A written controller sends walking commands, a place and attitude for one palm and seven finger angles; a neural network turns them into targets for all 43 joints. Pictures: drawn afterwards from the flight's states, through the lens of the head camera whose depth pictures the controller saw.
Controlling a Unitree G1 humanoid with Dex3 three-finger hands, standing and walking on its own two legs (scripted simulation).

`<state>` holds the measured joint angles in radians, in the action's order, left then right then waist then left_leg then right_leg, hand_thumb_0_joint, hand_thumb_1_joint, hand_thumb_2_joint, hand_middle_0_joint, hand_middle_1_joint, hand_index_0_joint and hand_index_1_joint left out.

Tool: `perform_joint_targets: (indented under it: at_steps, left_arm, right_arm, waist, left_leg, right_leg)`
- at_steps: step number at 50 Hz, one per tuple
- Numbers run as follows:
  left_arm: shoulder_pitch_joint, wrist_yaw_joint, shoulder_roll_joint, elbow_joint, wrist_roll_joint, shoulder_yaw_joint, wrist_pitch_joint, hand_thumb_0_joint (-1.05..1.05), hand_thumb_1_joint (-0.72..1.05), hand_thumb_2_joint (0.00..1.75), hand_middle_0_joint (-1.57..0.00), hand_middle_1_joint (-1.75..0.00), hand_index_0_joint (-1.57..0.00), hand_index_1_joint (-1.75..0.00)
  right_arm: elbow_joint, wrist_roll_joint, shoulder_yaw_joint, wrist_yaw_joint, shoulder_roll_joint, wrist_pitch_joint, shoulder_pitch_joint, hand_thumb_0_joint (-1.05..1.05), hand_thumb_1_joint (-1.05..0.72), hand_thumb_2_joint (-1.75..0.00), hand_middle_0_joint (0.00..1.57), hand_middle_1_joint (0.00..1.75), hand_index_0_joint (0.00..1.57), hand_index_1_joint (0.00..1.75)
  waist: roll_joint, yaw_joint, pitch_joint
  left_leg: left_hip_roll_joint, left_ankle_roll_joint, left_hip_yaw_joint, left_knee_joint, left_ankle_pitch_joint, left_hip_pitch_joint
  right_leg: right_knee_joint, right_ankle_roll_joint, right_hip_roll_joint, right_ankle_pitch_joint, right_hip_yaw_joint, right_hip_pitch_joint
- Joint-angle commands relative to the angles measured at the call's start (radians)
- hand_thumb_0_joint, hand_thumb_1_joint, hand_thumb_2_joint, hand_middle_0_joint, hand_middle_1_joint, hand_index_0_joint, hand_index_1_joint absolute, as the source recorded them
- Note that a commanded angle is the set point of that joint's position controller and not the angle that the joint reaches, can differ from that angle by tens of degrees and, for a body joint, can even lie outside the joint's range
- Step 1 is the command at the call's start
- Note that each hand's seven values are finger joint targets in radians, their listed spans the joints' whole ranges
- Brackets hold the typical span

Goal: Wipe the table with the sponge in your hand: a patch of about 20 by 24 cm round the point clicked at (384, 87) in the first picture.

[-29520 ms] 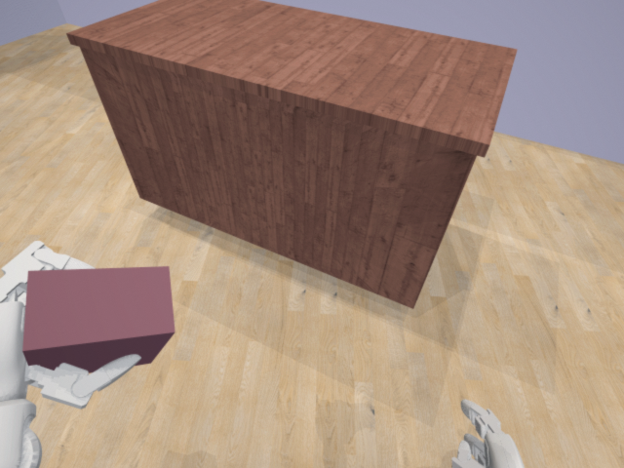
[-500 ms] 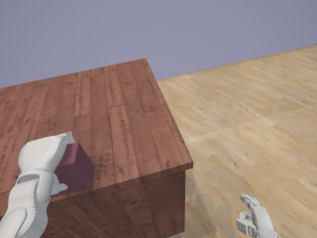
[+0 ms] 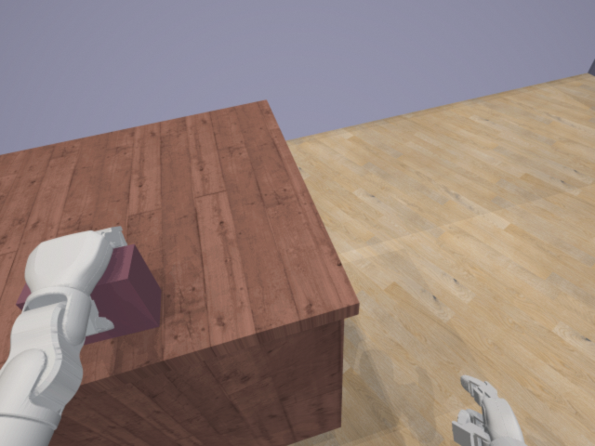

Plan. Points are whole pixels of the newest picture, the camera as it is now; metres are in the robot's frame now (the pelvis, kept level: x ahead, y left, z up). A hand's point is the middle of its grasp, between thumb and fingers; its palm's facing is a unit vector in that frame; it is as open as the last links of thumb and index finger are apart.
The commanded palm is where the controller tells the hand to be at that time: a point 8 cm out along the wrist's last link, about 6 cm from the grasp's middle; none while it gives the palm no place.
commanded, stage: wipe forward along the first lane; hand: left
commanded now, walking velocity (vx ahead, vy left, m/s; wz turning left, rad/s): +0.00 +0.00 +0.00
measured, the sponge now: (104, 304) +0.26 +0.32 +0.06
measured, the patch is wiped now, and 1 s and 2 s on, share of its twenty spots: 0.25 0.65 0.70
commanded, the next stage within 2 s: slide across to the middle lane in 1.18 s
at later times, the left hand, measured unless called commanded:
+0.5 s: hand (97, 259) +0.31 +0.33 +0.09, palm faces -0.05 -0.01 -1.00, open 10.4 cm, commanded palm +0.29 +0.33 +0.13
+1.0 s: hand (101, 238) +0.35 +0.35 +0.09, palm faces -0.08 +0.01 -1.00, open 10.4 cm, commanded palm +0.33 +0.35 +0.12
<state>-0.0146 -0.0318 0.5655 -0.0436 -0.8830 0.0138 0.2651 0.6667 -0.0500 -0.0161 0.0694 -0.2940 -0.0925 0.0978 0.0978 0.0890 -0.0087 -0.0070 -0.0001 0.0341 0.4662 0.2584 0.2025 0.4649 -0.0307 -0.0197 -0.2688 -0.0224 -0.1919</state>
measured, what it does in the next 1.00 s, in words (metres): stands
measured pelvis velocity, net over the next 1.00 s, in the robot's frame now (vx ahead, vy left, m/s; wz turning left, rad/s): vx -0.01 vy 0.01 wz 0.01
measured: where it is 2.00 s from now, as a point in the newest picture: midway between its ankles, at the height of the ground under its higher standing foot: outside the picture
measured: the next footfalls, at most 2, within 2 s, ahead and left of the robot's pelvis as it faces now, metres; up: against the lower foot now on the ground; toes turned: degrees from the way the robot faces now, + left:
none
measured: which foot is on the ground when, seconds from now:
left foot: down 0.00-1.00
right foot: down 0.00-1.00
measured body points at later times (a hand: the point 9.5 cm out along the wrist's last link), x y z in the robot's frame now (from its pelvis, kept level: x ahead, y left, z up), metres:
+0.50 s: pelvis +0.00 +0.01 +0.00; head +0.01 -0.03 +0.45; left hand +0.31 +0.33 +0.15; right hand +0.18 -0.23 -0.12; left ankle -0.01 +0.12 -0.74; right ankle -0.01 -0.10 -0.74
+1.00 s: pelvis -0.01 +0.01 -0.01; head +0.02 -0.01 +0.44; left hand +0.35 +0.34 +0.15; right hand +0.14 -0.25 -0.13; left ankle -0.01 +0.12 -0.74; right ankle -0.01 -0.10 -0.74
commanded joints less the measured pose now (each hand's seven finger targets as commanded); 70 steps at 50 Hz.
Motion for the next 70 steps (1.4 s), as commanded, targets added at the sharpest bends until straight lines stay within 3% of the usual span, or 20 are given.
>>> perform_joint_targets:
  at_steps: [1,4,7,14,16,24,28,29,32,43,44,46,49,52,54,57,62,64,65,70]
  left_arm:
    - [-0.181,0.021,0.204,0.047,-0.013,0.101,-0.013,0.00,0.10,1.30,-1.20,-1.60,-1.20,-1.60]
    - [-0.200,0.026,0.236,0.023,-0.013,0.125,-0.015,0.00,0.10,1.30,-1.20,-1.60,-1.20,-1.60]
    - [-0.195,0.026,0.190,-0.003,-0.012,0.087,-0.020,0.00,0.10,1.30,-1.20,-1.60,-1.20,-1.60]
    - [-0.321,0.019,0.225,-0.121,-0.029,0.081,-0.021,0.00,0.10,1.30,-1.20,-1.60,-1.20,-1.60]
    - [-0.333,0.016,0.196,-0.171,-0.035,0.053,-0.027,0.00,0.10,1.30,-1.20,-1.60,-1.20,-1.60]
    - [-0.411,0.003,0.223,-0.242,-0.054,0.062,-0.058,0.00,0.10,1.30,-1.20,-1.60,-1.20,-1.60]
    - [-0.433,0.014,0.182,-0.266,-0.059,0.025,-0.075,0.00,0.10,1.30,-1.20,-1.60,-1.20,-1.60]
    - [-0.452,0.017,0.230,-0.268,-0.058,0.064,-0.081,0.00,0.10,1.30,-1.20,-1.60,-1.20,-1.60]
    - [-0.485,0.022,0.197,-0.312,-0.063,0.029,-0.084,0.00,0.10,1.30,-1.20,-1.60,-1.20,-1.60]
    - [-0.596,0.028,0.238,-0.428,-0.087,0.030,-0.109,0.00,0.10,1.30,-1.20,-1.60,-1.20,-1.60]
    - [-0.613,0.029,0.282,-0.441,-0.087,0.068,-0.116,0.00,0.10,1.30,-1.20,-1.60,-1.20,-1.60]
    - [-0.620,0.028,0.259,-0.471,-0.093,0.044,-0.126,0.00,0.10,1.30,-1.20,-1.60,-1.20,-1.60]
    - [-0.631,0.031,0.303,-0.483,-0.095,0.082,-0.146,0.00,0.10,1.30,-1.20,-1.60,-1.20,-1.60]
    - [-0.662,0.038,0.270,-0.512,-0.098,0.046,-0.155,0.00,0.10,1.30,-1.20,-1.60,-1.20,-1.60]
    - [-0.689,0.042,0.327,-0.526,-0.103,0.087,-0.164,0.00,0.10,1.30,-1.20,-1.60,-1.20,-1.60]
    - [-0.752,0.047,0.283,-0.584,-0.115,0.035,-0.169,0.00,0.10,1.30,-1.20,-1.60,-1.20,-1.60]
    - [-0.832,0.051,0.337,-0.670,-0.130,0.057,-0.192,0.00,0.10,1.30,-1.20,-1.60,-1.20,-1.60]
    - [-0.837,0.043,0.334,-0.674,-0.132,0.057,-0.208,0.00,0.10,1.30,-1.20,-1.60,-1.20,-1.60]
    - [-0.833,0.043,0.282,-0.663,-0.124,0.011,-0.212,0.00,0.10,1.30,-1.20,-1.60,-1.20,-1.60]
    - [-0.871,0.058,0.215,-0.577,-0.090,-0.026,-0.225,0.00,0.10,1.30,-1.20,-1.60,-1.20,-1.60]
  right_arm:
    - [-0.151,0.002,0.045,0.003,-0.107,0.049,-0.136,0.00,-0.90,-0.90,0.20,0.30,0.20,0.30]
    - [-0.152,-0.003,0.046,0.003,-0.114,0.046,-0.144,0.00,-0.90,-0.90,0.20,0.30,0.20,0.30]
    - [-0.147,-0.002,0.051,0.000,-0.114,0.045,-0.122,0.00,-0.90,-0.90,0.20,0.30,0.20,0.30]
    - [-0.135,-0.011,0.046,0.006,-0.123,0.038,-0.109,0.00,-0.90,-0.90,0.20,0.30,0.20,0.30]
    - [-0.125,-0.009,0.050,0.005,-0.126,0.038,-0.083,0.00,-0.90,-0.90,0.20,0.30,0.20,0.30]
    - [-0.136,-0.012,0.051,-0.004,-0.130,0.021,-0.065,0.00,-0.90,-0.90,0.20,0.30,0.20,0.30]
    - [-0.133,-0.011,0.058,-0.007,-0.128,0.018,-0.039,0.00,-0.90,-0.90,0.20,0.30,0.20,0.30]
    - [-0.138,-0.013,0.055,-0.005,-0.133,0.017,-0.046,0.00,-0.90,-0.90,0.20,0.30,0.20,0.30]
    - [-0.127,-0.014,0.058,-0.006,-0.134,0.011,-0.026,0.00,-0.90,-0.90,0.20,0.30,0.20,0.30]
    - [-0.117,-0.018,0.060,-0.008,-0.140,-0.003,0.009,0.00,-0.90,-0.90,0.20,0.30,0.20,0.30]
    - [-0.115,-0.018,0.059,-0.006,-0.144,-0.004,0.007,0.00,-0.90,-0.90,0.20,0.30,0.20,0.30]
    - [-0.109,-0.017,0.061,-0.008,-0.144,-0.007,0.029,0.00,-0.90,-0.90,0.20,0.30,0.20,0.30]
    - [-0.114,-0.018,0.062,-0.010,-0.149,-0.011,0.032,0.00,-0.90,-0.90,0.20,0.30,0.20,0.30]
    - [-0.105,-0.018,0.065,-0.011,-0.146,-0.014,0.048,0.00,-0.90,-0.90,0.20,0.30,0.20,0.30]
    - [-0.105,-0.020,0.062,-0.010,-0.152,-0.017,0.047,0.00,-0.90,-0.90,0.20,0.30,0.20,0.30]
    - [-0.091,-0.021,0.065,-0.012,-0.150,-0.019,0.072,0.00,-0.90,-0.90,0.20,0.30,0.20,0.30]
    - [-0.071,-0.019,0.069,-0.008,-0.156,-0.023,0.108,0.00,-0.90,-0.90,0.20,0.30,0.20,0.30]
    - [-0.077,-0.020,0.068,-0.010,-0.156,-0.024,0.110,0.00,-0.90,-0.90,0.20,0.30,0.20,0.30]
    - [-0.079,-0.021,0.069,-0.013,-0.149,-0.026,0.114,0.00,-0.90,-0.90,0.20,0.30,0.20,0.30]
    - [-0.080,-0.022,0.077,-0.019,-0.138,-0.026,0.106,0.00,-0.90,-0.90,0.20,0.30,0.20,0.30]
  waist:
    - [-0.102,-0.008,-0.161]
    - [-0.102,-0.007,-0.163]
    - [-0.116,-0.013,-0.165]
    - [-0.131,-0.031,-0.142]
    - [-0.153,-0.039,-0.145]
    - [-0.131,-0.039,-0.163]
    - [-0.128,-0.046,-0.185]
    - [-0.122,-0.040,-0.192]
    - [-0.144,-0.054,-0.184]
    - [-0.121,-0.063,-0.204]
    - [-0.120,-0.058,-0.208]
    - [-0.125,-0.066,-0.208]
    - [-0.116,-0.057,-0.229]
    - [-0.115,-0.073,-0.216]
    - [-0.096,-0.064,-0.223]
    - [-0.112,-0.087,-0.209]
    - [-0.136,-0.098,-0.247]
    - [-0.098,-0.087,-0.262]
    - [-0.092,-0.096,-0.280]
    - [-0.070,-0.105,-0.299]
  left_leg:
    - [-0.050,-0.052,-0.026,-0.033,-0.215,0.009]
    - [-0.050,-0.052,-0.022,-0.027,-0.217,0.020]
    - [-0.050,-0.054,-0.025,-0.022,-0.217,0.022]
    - [-0.049,-0.052,-0.023,-0.028,-0.157,0.055]
    - [-0.050,-0.055,-0.024,-0.019,-0.150,0.054]
    - [-0.048,-0.054,-0.018,-0.009,-0.158,0.078]
    - [-0.048,-0.054,-0.018,-0.001,-0.150,0.069]
    - [-0.046,-0.054,-0.013,-0.003,-0.150,0.077]
    - [-0.047,-0.053,-0.018,0.001,-0.138,0.085]
    - [-0.046,-0.055,-0.014,0.007,-0.122,0.100]
    - [-0.044,-0.057,-0.013,0.006,-0.130,0.107]
    - [-0.045,-0.055,-0.014,0.013,-0.139,0.109]
    - [-0.044,-0.055,-0.012,0.014,-0.157,0.121]
    - [-0.046,-0.057,-0.019,0.022,-0.140,0.119]
    - [-0.045,-0.056,-0.013,0.016,-0.140,0.133]
    - [-0.043,-0.056,-0.013,0.022,-0.116,0.128]
    - [-0.043,-0.061,-0.017,0.035,-0.130,0.139]
    - [-0.040,-0.058,-0.011,0.031,-0.161,0.130]
    - [-0.040,-0.059,-0.014,0.038,-0.170,0.111]
    - [-0.028,-0.057,0.000,0.034,-0.202,0.051]
  right_leg:
    - [-0.062,-0.018,-0.015,0.239,0.023,0.063]
    - [-0.057,-0.024,-0.018,0.247,0.037,0.057]
    - [-0.054,-0.017,-0.015,0.254,0.016,0.050]
    - [-0.062,-0.019,-0.018,0.183,0.018,0.006]
    - [-0.061,-0.014,-0.018,0.183,0.008,-0.005]
    - [-0.049,-0.025,-0.019,0.192,0.010,-0.020]
    - [-0.042,-0.021,-0.020,0.181,-0.002,-0.036]
    - [-0.042,-0.028,-0.021,0.178,0.007,-0.030]
    - [-0.039,-0.021,-0.020,0.174,-0.004,-0.045]
    - [-0.037,-0.025,-0.021,0.150,-0.006,-0.066]
    - [-0.038,-0.031,-0.021,0.157,0.003,-0.058]
    - [-0.029,-0.028,-0.021,0.172,-0.005,-0.064]
    - [-0.028,-0.034,-0.020,0.194,0.004,-0.052]
    - [-0.028,-0.027,-0.021,0.182,0.001,-0.077]
    - [-0.029,-0.034,-0.020,0.175,0.006,-0.073]
    - [-0.026,-0.028,-0.022,0.144,-0.005,-0.114]
    - [-0.021,-0.027,-0.021,0.173,0.001,-0.099]
    - [-0.019,-0.036,-0.021,0.195,0.003,-0.099]
    - [-0.014,-0.032,-0.020,0.203,0.000,-0.096]
    - [-0.023,-0.035,-0.023,0.203,-0.004,-0.108]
